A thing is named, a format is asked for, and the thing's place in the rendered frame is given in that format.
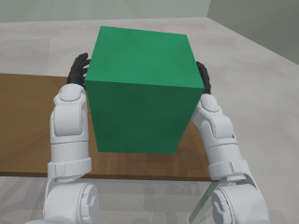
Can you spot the right robot hand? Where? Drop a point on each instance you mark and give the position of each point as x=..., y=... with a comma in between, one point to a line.
x=205, y=78

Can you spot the right robot forearm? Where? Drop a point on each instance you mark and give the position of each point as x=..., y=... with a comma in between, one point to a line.
x=217, y=131

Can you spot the table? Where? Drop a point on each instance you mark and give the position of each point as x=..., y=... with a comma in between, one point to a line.
x=26, y=104

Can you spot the robot left upper arm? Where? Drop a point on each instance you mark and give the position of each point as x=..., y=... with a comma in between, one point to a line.
x=76, y=203

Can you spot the carton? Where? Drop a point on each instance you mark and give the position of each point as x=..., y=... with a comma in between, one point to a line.
x=142, y=87

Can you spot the left robot forearm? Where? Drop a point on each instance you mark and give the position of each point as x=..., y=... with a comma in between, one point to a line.
x=68, y=129

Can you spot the left robot hand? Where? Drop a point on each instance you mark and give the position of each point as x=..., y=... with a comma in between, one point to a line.
x=77, y=72

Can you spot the robot right upper arm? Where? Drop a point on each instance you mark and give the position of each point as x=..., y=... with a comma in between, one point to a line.
x=238, y=204

